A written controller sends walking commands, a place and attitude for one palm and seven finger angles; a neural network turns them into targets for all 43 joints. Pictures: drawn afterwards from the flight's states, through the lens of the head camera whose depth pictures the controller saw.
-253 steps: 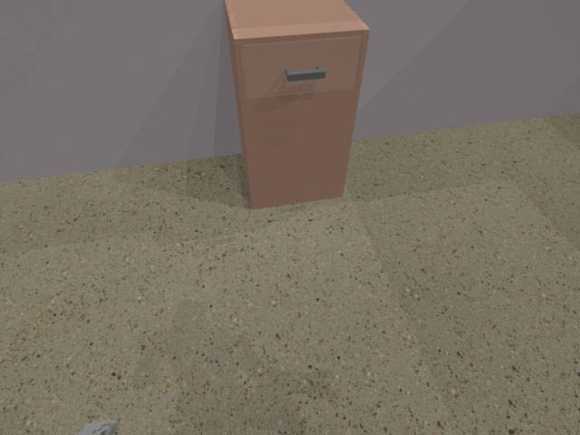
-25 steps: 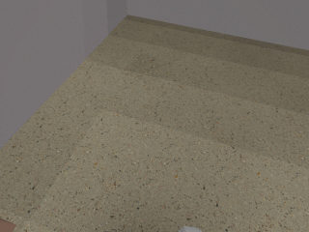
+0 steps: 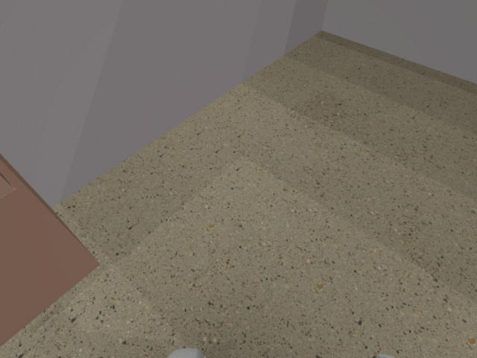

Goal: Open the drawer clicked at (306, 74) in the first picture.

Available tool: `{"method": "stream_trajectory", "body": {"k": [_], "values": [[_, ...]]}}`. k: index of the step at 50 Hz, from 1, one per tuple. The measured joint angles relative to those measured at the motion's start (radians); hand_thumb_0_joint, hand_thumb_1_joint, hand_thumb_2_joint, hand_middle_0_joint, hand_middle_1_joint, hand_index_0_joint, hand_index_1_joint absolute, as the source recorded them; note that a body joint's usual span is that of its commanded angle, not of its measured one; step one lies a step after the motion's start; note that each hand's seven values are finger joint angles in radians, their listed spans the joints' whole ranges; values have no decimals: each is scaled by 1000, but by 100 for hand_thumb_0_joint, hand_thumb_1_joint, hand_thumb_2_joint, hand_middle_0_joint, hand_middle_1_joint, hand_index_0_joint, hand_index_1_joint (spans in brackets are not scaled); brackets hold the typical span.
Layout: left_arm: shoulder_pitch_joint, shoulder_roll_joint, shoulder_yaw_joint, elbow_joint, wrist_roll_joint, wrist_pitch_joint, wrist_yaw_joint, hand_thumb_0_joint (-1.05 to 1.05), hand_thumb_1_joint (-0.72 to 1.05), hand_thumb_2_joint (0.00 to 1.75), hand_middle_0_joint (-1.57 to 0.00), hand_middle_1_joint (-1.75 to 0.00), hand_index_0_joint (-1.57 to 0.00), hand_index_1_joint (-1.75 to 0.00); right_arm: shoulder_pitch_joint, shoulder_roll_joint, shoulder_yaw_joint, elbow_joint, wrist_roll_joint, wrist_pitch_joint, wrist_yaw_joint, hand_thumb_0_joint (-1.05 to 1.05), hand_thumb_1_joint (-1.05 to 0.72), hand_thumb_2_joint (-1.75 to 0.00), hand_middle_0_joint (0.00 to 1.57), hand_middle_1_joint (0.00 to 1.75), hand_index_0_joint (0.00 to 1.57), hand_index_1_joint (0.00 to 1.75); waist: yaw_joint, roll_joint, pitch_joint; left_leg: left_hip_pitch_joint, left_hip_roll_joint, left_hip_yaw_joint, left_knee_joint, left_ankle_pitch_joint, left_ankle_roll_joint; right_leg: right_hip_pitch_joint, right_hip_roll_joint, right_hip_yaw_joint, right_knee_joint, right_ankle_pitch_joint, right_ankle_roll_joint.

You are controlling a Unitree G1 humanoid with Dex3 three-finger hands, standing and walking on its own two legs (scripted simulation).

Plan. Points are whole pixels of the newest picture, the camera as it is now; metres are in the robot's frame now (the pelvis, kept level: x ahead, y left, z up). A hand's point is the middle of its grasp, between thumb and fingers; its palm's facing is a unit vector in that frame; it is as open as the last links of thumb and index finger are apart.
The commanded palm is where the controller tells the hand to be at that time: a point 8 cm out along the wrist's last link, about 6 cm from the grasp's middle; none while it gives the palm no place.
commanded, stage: turn to face it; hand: left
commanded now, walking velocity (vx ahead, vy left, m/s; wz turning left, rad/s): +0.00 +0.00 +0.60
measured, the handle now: out of the picture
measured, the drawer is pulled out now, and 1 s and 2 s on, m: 0.00 0.00 0.00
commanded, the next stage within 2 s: take the last steps up to it in 1.42 s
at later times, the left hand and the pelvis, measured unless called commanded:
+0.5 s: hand out of the picture +0.04 +0.24 -0.15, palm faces +0.30 -0.91 -0.29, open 7.4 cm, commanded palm none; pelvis -0.02 +0.01 +0.00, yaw +17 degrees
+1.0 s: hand out of the picture -0.14 +0.23 -0.19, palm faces +0.60 -0.76 -0.26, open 7.4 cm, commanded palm none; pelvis -0.05 +0.02 -0.01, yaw +35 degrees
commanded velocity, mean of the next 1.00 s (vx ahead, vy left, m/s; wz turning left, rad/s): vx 0.00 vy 0.00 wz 0.59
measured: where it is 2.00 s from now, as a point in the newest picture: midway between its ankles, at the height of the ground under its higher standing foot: outside the picture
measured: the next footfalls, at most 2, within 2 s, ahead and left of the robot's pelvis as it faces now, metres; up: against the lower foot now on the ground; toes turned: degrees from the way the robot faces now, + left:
left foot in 0.10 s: +0.02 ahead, +0.14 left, +0.00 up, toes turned +9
right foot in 0.52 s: +0.07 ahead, -0.10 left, +0.00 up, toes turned +16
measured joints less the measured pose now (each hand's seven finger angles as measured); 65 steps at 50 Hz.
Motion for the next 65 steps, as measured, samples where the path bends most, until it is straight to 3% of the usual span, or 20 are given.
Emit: {"method": "stream_trajectory", "body": {"k": [2,4,5,8,12,16,22,25,27,30,33,35,40,45,46,48,50,54,59,65], "values": [[6,12,6,5,0,2,-2,0,90,89,-20,-30,-20,-30,-12,9,9,-7,3,-8,-1,1,-91,-90,20,29,19,30,10,-12,4,48,-3,18,-101,8,7,-15,-18,-22,25,-9,11],[18,27,15,10,-5,8,-4,0,90,89,-20,-30,-20,-30,-15,15,17,-20,4,-22,0,1,-91,-90,20,29,20,30,12,-18,0,117,-7,33,-254,96,20,-40,-38,-45,77,-31,28],[24,37,22,13,-10,15,-6,0,90,89,-20,-30,-20,-30,-17,20,18,-25,2,-33,0,1,-91,-90,20,29,20,30,11,-24,-3,125,-13,27,-290,154,44,-66,-49,-39,129,-52,40],[15,69,40,37,-10,50,0,0,91,89,-20,-30,-20,-30,-16,49,31,-28,1,-55,-6,1,-91,-90,20,29,20,30,16,-47,4,102,-31,11,-250,126,92,-169,-17,92,380,-228,72],[-6,83,54,45,-13,54,-5,0,91,90,-20,-30,-20,-30,13,72,41,-17,-2,-56,-21,1,-91,-90,20,30,20,30,7,-31,-2,122,-41,-34,-321,165,96,-245,31,173,548,-157,89],[-27,80,53,25,-17,43,-5,0,91,90,-19,-30,-20,-30,41,78,43,-1,-2,-53,-24,1,-91,-90,20,30,20,30,-5,-12,-7,135,-59,-75,-380,209,101,-243,55,208,507,-129,98],[-76,53,42,-5,-25,35,2,0,91,90,-19,-30,-20,-30,81,69,29,17,-7,-41,-24,1,-90,-90,20,30,20,30,-38,21,-12,113,-85,-140,-381,230,88,-162,99,227,309,-159,91],[-90,35,31,-28,-29,19,3,0,91,90,-19,-30,-20,-30,97,54,17,24,-6,-31,-24,1,-90,-90,20,30,20,30,-51,42,-18,81,-99,-176,-339,220,70,-75,126,219,119,-94,79],[-92,20,23,-41,-22,-1,6,0,91,90,-20,-30,-20,-30,105,40,6,27,0,-25,-23,1,-90,-90,20,30,20,30,-49,58,-21,32,-109,-188,-243,140,53,-38,129,204,27,-42,41],[-86,-9,6,-49,-18,-5,7,0,91,90,-20,-30,-20,-30,107,19,-10,35,-5,-8,-21,1,-91,-90,20,30,20,30,-56,71,-13,-67,-108,-140,56,-4,36,-18,106,160,35,-35,-7],[-69,-23,-3,-44,-14,-2,8,0,91,89,-20,-30,-20,-30,106,6,-17,37,-7,-1,-9,1,-91,-90,20,30,20,30,-61,67,-12,-123,-71,-89,257,47,16,18,82,124,-1,-22,-10],[-61,-27,-5,-38,-11,0,8,0,91,89,-20,-30,-20,-30,104,4,-18,37,-7,2,-4,1,-91,-90,20,29,20,30,-63,56,-10,-125,-43,-67,282,68,3,32,65,100,-15,-17,-8],[-43,-18,-5,-24,-5,0,4,0,90,89,-20,-30,-20,-30,82,9,-9,39,-4,8,1,1,-91,-90,20,29,20,30,-47,22,2,-54,-1,-28,114,34,-11,42,22,43,-15,-22,4],[-19,18,10,-8,-3,5,0,0,90,89,-20,-30,-21,-30,42,15,6,20,2,-9,-1,1,-91,-90,20,29,20,30,-18,-10,15,56,-4,18,-143,42,7,14,-25,-10,51,-54,35],[-10,28,15,-6,-6,9,-1,0,90,89,-20,-30,-21,-30,37,14,9,11,2,-18,-1,1,-91,-90,20,29,20,30,-16,-13,12,90,-7,28,-224,97,14,2,-36,-20,82,-69,45],[1,55,29,5,-13,25,-2,0,90,89,-20,-30,-20,-30,22,21,13,-3,0,-38,-2,1,-91,-90,20,29,20,30,-8,-37,12,91,-27,28,-251,155,91,-57,-53,17,208,-164,65],[0,78,41,26,-12,50,5,0,91,89,-20,-30,-20,-30,13,35,22,-12,0,-54,-8,1,-91,-90,20,29,20,30,-2,-48,12,81,-33,20,-233,132,105,-134,-19,101,386,-259,74],[-12,93,52,46,-14,56,0,0,91,90,-19,-30,-20,-30,17,50,35,-16,-3,-60,-25,1,-91,-90,20,29,20,30,-3,-34,5,108,-45,-18,-313,171,101,-223,29,172,560,-178,82],[-21,82,45,31,-16,43,-2,0,91,90,-19,-30,-20,-30,30,63,43,-5,-3,-58,-29,1,-91,-90,20,30,20,30,-6,-10,-8,136,-64,-57,-393,222,110,-221,56,199,493,-144,90],[-48,44,29,17,-21,35,3,0,91,90,-19,-30,-20,-30,52,73,42,13,-8,-47,-29,1,-91,-90,20,30,20,30,-27,20,-15,130,-83,-102,-394,233,96,-144,94,203,302,-168,80]]}}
